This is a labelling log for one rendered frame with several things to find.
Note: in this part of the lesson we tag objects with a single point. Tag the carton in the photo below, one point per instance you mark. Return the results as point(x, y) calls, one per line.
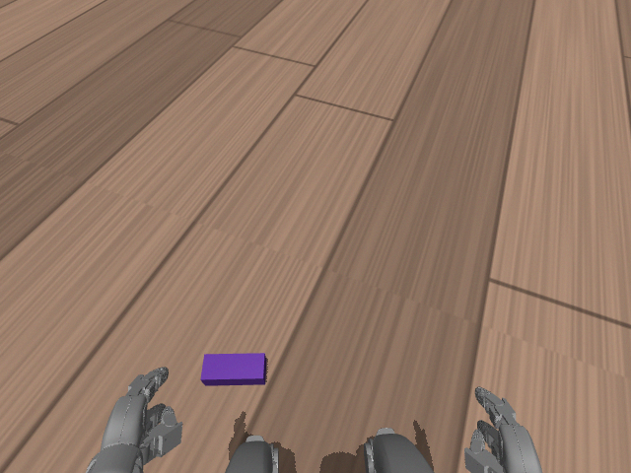
point(234, 369)

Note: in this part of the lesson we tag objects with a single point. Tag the left robot arm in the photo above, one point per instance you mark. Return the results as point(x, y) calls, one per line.
point(118, 458)

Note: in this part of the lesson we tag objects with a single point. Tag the right robot hand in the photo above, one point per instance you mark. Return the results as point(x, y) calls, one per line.
point(512, 448)

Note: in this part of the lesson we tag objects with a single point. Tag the left robot hand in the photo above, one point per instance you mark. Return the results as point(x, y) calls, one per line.
point(131, 423)

